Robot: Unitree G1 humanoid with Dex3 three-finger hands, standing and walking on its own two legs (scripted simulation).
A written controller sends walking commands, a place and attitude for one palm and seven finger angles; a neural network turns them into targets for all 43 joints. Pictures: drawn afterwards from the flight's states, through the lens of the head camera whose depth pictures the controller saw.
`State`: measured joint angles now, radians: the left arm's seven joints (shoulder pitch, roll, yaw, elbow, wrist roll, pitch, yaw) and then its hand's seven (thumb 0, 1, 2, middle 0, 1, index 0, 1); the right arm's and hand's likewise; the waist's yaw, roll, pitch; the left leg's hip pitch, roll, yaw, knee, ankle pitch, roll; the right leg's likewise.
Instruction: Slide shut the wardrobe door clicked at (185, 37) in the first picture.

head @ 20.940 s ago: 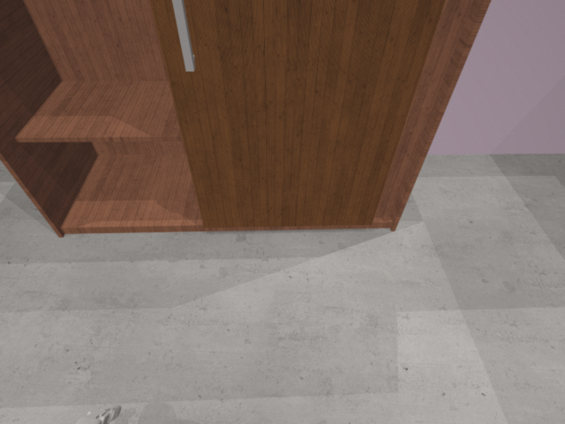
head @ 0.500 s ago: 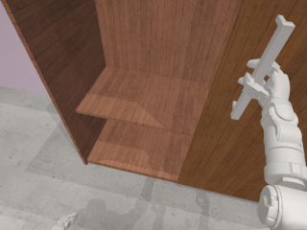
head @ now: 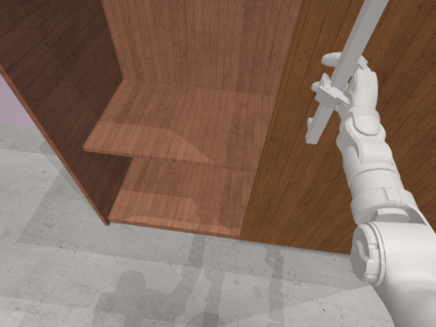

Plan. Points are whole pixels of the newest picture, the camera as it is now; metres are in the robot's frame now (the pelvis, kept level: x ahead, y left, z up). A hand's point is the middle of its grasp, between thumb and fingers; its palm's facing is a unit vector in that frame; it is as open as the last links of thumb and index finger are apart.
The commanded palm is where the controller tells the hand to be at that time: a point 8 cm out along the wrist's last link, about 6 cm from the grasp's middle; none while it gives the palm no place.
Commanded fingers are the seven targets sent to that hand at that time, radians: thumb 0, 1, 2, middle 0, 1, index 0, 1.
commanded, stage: tug the door sideways, standing still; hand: right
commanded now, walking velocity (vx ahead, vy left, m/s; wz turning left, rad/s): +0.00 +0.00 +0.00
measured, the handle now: (334, 78) +0.53 -0.16 +0.19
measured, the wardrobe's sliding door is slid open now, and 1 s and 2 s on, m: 0.64 0.63 0.43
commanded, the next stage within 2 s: step sideways, sliding the door along in 0.32 s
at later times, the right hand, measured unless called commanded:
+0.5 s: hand (323, 90) +0.49 -0.13 +0.19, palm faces +0.10 +0.99 -0.08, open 5.6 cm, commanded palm +0.47 -0.16 +0.20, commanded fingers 0.00 -0.90 -0.90 0.45 1.40 0.45 1.40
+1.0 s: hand (320, 89) +0.49 -0.12 +0.19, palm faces +0.23 +0.97 -0.08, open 5.8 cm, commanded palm +0.47 -0.10 +0.19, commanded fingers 0.00 -0.90 -0.90 0.45 1.40 0.45 1.40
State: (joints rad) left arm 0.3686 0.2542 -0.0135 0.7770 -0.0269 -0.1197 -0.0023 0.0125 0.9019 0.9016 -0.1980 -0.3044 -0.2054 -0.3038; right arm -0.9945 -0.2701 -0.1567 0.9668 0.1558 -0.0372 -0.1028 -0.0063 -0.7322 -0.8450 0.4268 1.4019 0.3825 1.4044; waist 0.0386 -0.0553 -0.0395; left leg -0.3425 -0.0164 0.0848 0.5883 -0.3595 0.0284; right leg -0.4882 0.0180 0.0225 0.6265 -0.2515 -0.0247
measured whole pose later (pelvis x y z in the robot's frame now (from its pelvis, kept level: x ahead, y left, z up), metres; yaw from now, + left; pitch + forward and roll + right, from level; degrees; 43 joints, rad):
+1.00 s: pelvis +0.02 +0.07 +0.00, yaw -3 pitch -2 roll +0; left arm 0.15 0.27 0.03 0.70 -0.06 -0.09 0.03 0.01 0.90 0.90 -0.20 -0.30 -0.20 -0.30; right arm -0.93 -0.29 -0.11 0.58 0.15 -0.08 -0.11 0.03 -0.72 -0.82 0.46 1.40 0.33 1.40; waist -0.07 -0.04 0.29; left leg -0.46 -0.06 -0.02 1.07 -0.48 0.04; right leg -0.23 -0.04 0.03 0.59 -0.33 0.03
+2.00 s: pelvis +0.16 +0.25 +0.01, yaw -7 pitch -4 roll +0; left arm 0.00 0.21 0.05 0.57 -0.01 -0.11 -0.05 0.02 0.90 0.90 -0.19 -0.30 -0.20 -0.30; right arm -0.36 -0.11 0.04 -0.22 0.02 -0.14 -0.13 0.02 -0.74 -0.80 0.46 1.40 0.21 1.37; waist -0.14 -0.06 0.35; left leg -0.43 0.01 0.02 0.92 -0.41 0.01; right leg -0.17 -0.22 -0.11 0.51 -0.25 0.13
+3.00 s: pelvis +0.08 +0.55 -0.01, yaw -3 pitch -5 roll +1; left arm 0.09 0.22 0.04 0.68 -0.06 -0.03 -0.02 0.02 0.90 0.90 -0.20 -0.30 -0.20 -0.30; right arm -0.69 -0.21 -0.12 0.32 0.09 -0.05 -0.15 -0.01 -0.77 -0.81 0.43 1.40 0.14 1.35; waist -0.06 -0.10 0.27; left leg -0.25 -0.04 0.12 0.66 -0.32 0.07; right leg -0.28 -0.28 0.03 0.73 -0.32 0.04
